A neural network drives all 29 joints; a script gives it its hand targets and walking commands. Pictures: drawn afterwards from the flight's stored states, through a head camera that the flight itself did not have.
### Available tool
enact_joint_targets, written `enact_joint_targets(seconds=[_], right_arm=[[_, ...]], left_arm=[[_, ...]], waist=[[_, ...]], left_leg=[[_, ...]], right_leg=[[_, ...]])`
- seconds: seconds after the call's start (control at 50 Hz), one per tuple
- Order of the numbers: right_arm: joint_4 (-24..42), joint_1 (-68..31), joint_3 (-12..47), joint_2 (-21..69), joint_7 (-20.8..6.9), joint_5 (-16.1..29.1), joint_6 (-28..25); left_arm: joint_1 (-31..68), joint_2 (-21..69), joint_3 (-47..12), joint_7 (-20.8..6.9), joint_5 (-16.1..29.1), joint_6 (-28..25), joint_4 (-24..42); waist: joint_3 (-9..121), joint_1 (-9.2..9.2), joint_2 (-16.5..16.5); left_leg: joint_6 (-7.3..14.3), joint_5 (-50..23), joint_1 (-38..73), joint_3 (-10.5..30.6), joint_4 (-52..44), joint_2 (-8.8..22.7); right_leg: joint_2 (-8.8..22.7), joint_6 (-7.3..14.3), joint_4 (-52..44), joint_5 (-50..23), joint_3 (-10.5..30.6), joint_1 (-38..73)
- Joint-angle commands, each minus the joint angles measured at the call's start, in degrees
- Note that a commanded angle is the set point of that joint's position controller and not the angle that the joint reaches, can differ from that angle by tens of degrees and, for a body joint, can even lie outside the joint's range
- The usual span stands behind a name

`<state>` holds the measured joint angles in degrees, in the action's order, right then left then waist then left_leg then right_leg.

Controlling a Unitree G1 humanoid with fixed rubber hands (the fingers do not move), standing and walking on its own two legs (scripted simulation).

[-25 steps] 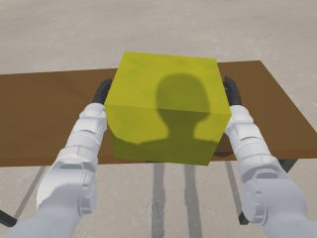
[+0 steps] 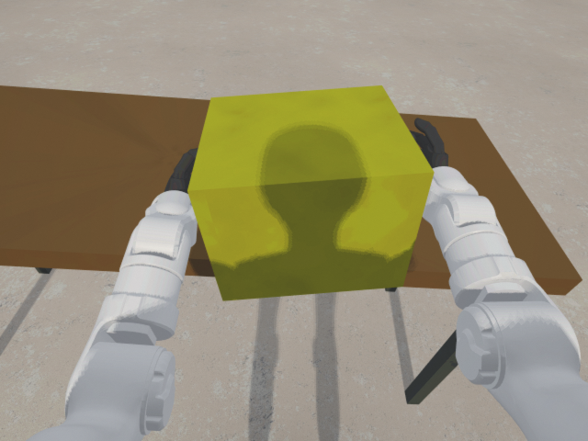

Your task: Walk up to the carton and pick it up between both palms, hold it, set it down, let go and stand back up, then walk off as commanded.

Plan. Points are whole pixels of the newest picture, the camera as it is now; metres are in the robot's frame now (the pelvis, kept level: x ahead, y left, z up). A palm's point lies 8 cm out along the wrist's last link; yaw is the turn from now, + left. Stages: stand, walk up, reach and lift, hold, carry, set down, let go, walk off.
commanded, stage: reach and lift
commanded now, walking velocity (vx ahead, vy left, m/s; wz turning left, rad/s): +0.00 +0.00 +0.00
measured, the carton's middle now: (304, 190) +0.43 +0.00 +0.13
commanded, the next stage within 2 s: hold in 1.30 s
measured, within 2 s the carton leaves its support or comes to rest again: neither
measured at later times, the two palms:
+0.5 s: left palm (170, 168) +0.42 +0.18 +0.18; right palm (435, 140) +0.43 -0.17 +0.22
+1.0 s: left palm (175, 141) +0.41 +0.16 +0.23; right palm (458, 130) +0.42 -0.19 +0.24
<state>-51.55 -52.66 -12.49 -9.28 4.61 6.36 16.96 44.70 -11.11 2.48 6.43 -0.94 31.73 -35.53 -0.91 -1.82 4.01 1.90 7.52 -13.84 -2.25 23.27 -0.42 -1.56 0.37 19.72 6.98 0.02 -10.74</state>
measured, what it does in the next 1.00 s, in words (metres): stands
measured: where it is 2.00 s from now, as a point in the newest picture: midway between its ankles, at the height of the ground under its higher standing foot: outside the picture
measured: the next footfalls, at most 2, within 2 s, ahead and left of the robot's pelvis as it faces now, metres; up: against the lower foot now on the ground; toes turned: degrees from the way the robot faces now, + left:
none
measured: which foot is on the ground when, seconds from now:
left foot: down 0.00-1.00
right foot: down 0.00-1.00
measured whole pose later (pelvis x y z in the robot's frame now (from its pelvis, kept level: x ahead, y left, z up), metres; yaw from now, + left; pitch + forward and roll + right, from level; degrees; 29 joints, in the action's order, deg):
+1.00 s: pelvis +0.01 -0.01 +0.00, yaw +0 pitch +1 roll -1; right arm -43.4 -58.3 -5.5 -13.5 9.0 15.3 33.5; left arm 51.2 -9.6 12.6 4.2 -3.0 49.2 -27.6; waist 6.5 -2.0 -1.3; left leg 1.8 7.5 -15.7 -2.0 22.4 -0.5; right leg -1.6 0.4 20.0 7.6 0.0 -13.2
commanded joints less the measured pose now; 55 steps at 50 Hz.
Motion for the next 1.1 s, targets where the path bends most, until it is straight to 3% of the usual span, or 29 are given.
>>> enact_joint_targets(seconds=[0.0,0.02,0.06,0.12,0.16,0.18,0.22,0.28,0.3,0.34,0.42,0.44,0.46,0.5,0.52,0.56,0.6,0.66,0.72,0.76,0.8,0.86,0.96,1.0,1.08], right_arm=[[32.5,-57.3,23.7,40.3,-10.5,9.2,-7.6],[31.0,-53.8,25.1,41.2,-10.0,9.8,-5.8],[30.3,-49.8,26.3,41.8,-8.4,11.5,-3.0],[20.8,-51.5,23.9,40.5,-7.1,11.2,0.9],[13.9,-50.6,21.5,37.7,-6.1,9.6,4.0],[9.4,-49.6,21.2,36.8,-5.8,9.3,5.8],[8.0,-49.7,21.5,36.1,-4.7,9.8,8.3],[9.2,-53.6,19.9,36.7,-3.1,10.4,9.6],[11.1,-56.2,19.3,37.2,-3.0,11.3,8.9],[14.1,-58.4,20.6,39.8,-3.3,13.2,6.8],[31.6,-62.8,25.6,43.2,-5.3,18.0,2.3],[39.0,-63.0,27.8,44.4,-5.6,19.5,0.8],[42.4,-59.1,29.0,43.7,-6.0,20.6,0.5],[47.3,-49.5,32.0,41.5,-6.7,21.9,0.9],[45.8,-45.6,31.6,39.4,-6.9,21.7,2.4],[39.9,-43.6,29.4,36.2,-6.4,20.9,6.1],[29.6,-44.1,24.8,31.9,-6.2,18.6,9.5],[23.5,-46.3,21.1,29.7,-5.9,17.0,12.5],[19.5,-49.0,19.8,29.1,-5.3,16.6,14.8],[17.4,-52.3,19.7,29.9,-5.3,16.4,15.6],[17.0,-56.2,19.9,31.4,-5.8,16.7,15.3],[24.2,-60.5,22.5,34.3,-5.6,19.1,13.3],[39.2,-64.3,29.7,39.3,-5.6,24.0,11.4],[43.0,-64.9,30.7,40.5,-5.5,24.8,11.3],[41.9,-61.6,29.9,40.0,-5.0,25.0,12.7]], left_arm=[[72.1,46.1,-27.2,0.9,17.7,-10.4,46.0],[67.4,44.8,-24.9,0.0,16.6,-8.8,43.4],[61.4,43.4,-20.1,-2.8,14.3,-5.4,38.0],[60.5,38.2,-8.2,-6.9,8.7,-1.8,24.3],[54.5,31.4,3.1,-10.5,2.6,1.1,13.3],[51.2,28.4,7.1,-12.3,-0.7,2.5,7.7],[45.8,24.7,11.9,-16.1,-4.7,5.2,0.8],[46.5,22.3,15.0,-19.9,-7.5,5.8,-6.0],[49.6,24.4,12.8,-19.9,-6.5,5.5,-4.8],[60.4,31.0,2.7,-17.9,-0.3,2.2,5.5],[81.1,43.5,-19.5,-10.0,16.6,-4.8,38.8],[83.4,46.3,-24.5,-7.9,20.3,-5.9,48.5],[80.8,47.6,-27.9,-6.0,22.2,-5.9,55.7],[72.5,47.8,-31.4,-3.0,23.0,-4.2,65.3],[68.3,46.4,-31.3,-2.1,22.2,-2.5,65.8],[64.7,38.9,-25.5,-2.8,18.3,1.5,58.8],[63.1,33.6,-17.6,-5.0,12.7,6.3,44.6],[60.3,33.8,-13.6,-8.7,8.7,10.2,35.9],[58.4,32.5,-8.1,-11.7,5.2,11.9,27.5],[56.7,31.9,-4.1,-13.1,2.7,12.6,21.3],[57.9,33.2,-2.9,-13.4,2.4,11.6,18.8],[62.8,36.6,-7.4,-12.1,6.6,8.7,23.9],[71.8,39.4,-15.4,-8.0,15.3,5.5,40.4],[70.9,39.7,-15.7,-7.0,16.7,5.5,41.6],[69.7,38.2,-14.1,-6.8,17.0,7.0,42.0]], waist=[[71.2,1.83,-12.5],[65.2,2.51,-9.8],[52.8,1.44,-4.0],[32.7,1.27,3.2],[23.0,2.58,8.1],[16.3,2.8,9.1],[11.7,3.22,9.8],[13.4,2.86,6.8],[17.6,2.4,4.5],[32.1,0.22,-0.3],[69.2,-3.49,-11.2],[80.3,-3.56,-13.7],[84.3,-4.14,-16.3],[81.1,-4.09,-18.3],[75.5,-4.37,-18.1],[60.5,-4.36,-13.7],[40.2,-5.09,-9.9],[28.9,-5.74,-7.8],[24.3,-4.25,-6.8],[23.7,-2.21,-5.1],[27.4,-0.74,-4.8],[41.6,-0.72,-5.6],[61.2,0.01,-7.0],[62.5,0.6,-5.3],[56.9,-0.23,-3.2]], left_leg=[[-6.8,-15.7,22.9,7.5,1.9,1.7],[-5.3,-16.5,20.5,5.8,1.4,0.6],[-2.6,-15.7,16.5,3.8,0.0,-1.0],[0.5,-7.7,8.0,2.9,-4.0,-1.6],[2.5,-0.2,5.1,2.5,-6.6,-1.7],[3.3,3.7,4.5,2.5,-7.8,-1.5],[4.4,5.7,5.8,2.1,-8.1,-1.5],[4.4,5.8,6.7,1.8,-7.6,-2.0],[3.8,4.0,7.6,1.8,-7.2,-1.8],[1.0,-3.0,11.7,2.8,-5.6,-1.1],[-5.6,-21.0,28.5,6.4,2.3,0.7],[-7.4,-30.1,33.2,7.1,5.1,1.2],[-9.0,-37.2,37.0,8.0,6.8,1.6],[-10.3,-45.2,38.9,9.1,8.2,1.9],[-10.6,-44.3,37.6,9.4,7.5,2.1],[-8.6,-31.6,30.0,7.7,4.4,1.2],[-5.6,-14.2,18.1,5.8,-0.7,0.2],[-4.2,-8.5,11.2,4.5,-3.4,0.2],[-3.0,-5.9,10.3,4.2,-4.3,0.1],[-1.6,-2.8,9.8,4.1,-5.2,0.3],[-1.0,-2.3,10.6,4.1,-5.5,0.3],[-1.8,-9.1,13.9,5.1,-3.2,0.0],[-3.6,-23.4,22.1,6.6,2.8,-0.2],[-3.2,-23.9,21.9,6.4,3.1,-0.6],[-2.7,-21.5,19.3,5.8,2.1,-0.9]], right_leg=[[-2.0,-1.0,-0.8,-2.1,-1.0,-10.1],[-1.4,-1.7,-0.4,-5.8,-0.3,-6.8],[-0.1,-3.3,0.2,-13.3,1.3,0.7],[1.7,-5.1,-0.9,-11.7,2.7,7.2],[3.3,-6.4,-2.6,-9.0,3.1,8.6],[4.0,-6.7,-3.9,-5.9,3.0,7.8],[4.4,-6.9,-6.0,-4.0,2.9,8.8],[3.7,-5.6,-7.2,0.5,2.9,10.7],[2.6,-4.7,-7.2,2.4,2.3,11.0],[0.1,-2.8,-4.7,-1.5,0.5,12.4],[-3.3,-1.1,-0.4,-12.7,-1.2,5.8],[-4.2,-0.9,0.7,-16.4,-1.4,3.0],[-4.7,-0.8,1.1,-18.4,-1.6,-0.4],[-5.3,-0.8,1.5,-20.0,-1.5,-5.1],[-5.4,-0.9,1.0,-17.7,-1.3,-6.4],[-2.9,-2.1,-1.0,-13.0,0.3,-2.8],[-0.6,-2.7,-2.6,-6.8,1.3,-0.5],[0.3,-2.9,-2.8,-7.0,1.8,5.0],[0.8,-3.0,-3.9,-6.5,2.1,6.8],[1.0,-2.8,-4.5,-3.9,2.2,7.3],[0.5,-2.5,-4.2,-2.9,1.7,7.4],[-1.2,-2.0,-2.5,-8.5,1.1,10.1],[-3.2,-2.2,-0.1,-17.1,0.8,8.1],[-3.2,-2.8,0.0,-17.8,0.9,7.2],[-2.8,-3.6,-0.4,-18.4,1.4,6.4]])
